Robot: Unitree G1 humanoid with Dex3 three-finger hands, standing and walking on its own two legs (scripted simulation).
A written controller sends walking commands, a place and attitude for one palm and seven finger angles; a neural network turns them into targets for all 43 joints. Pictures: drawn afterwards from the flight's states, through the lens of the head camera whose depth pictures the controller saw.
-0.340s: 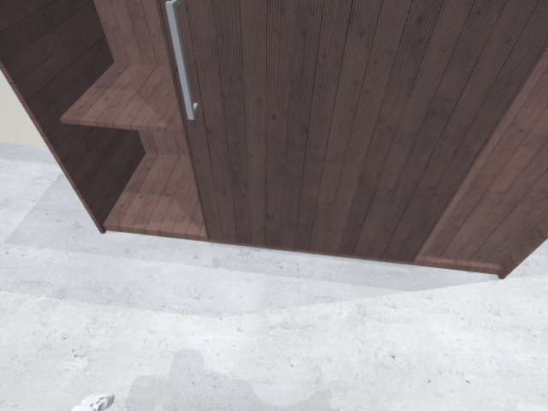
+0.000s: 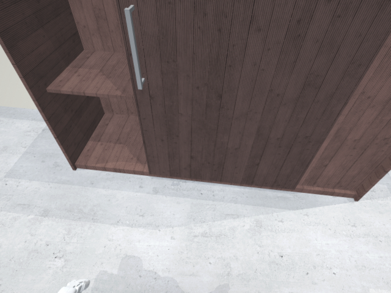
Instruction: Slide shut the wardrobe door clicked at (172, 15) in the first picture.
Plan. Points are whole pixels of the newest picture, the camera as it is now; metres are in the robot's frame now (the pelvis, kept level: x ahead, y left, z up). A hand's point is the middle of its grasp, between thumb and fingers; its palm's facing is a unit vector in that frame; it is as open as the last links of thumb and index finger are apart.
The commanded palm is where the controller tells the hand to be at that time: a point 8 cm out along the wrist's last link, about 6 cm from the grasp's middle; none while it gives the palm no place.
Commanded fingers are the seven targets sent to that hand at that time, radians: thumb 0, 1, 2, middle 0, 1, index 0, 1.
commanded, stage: stand and wait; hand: right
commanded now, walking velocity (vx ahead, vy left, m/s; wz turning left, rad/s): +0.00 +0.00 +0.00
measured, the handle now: (136, 51) +0.87 +0.26 +0.08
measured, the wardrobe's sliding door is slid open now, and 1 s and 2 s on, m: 0.49 0.49 0.49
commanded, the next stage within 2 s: look at it before walking up in 0.48 s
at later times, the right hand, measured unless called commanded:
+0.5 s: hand out of the picture +0.07 -0.23 -0.15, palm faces -0.03 +0.94 -0.34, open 7.4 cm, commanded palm none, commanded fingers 0.00 -0.90 -0.90 0.20 0.30 0.20 0.30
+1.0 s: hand out of the picture +0.07 -0.24 -0.15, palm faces -0.02 +0.94 -0.33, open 7.4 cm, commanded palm none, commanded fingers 0.00 -0.90 -0.90 0.20 0.30 0.20 0.30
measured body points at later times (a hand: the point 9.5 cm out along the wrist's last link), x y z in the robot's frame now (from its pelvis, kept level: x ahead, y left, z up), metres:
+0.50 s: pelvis -0.01 +0.01 +0.00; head -0.01 +0.02 +0.45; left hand +0.05 +0.31 -0.13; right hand +0.07 -0.28 -0.13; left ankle +0.00 +0.12 -0.74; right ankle +0.00 -0.12 -0.74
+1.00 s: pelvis -0.01 +0.01 +0.00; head -0.01 +0.01 +0.45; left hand +0.07 +0.30 -0.13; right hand +0.07 -0.29 -0.13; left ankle +0.00 +0.12 -0.74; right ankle +0.00 -0.12 -0.74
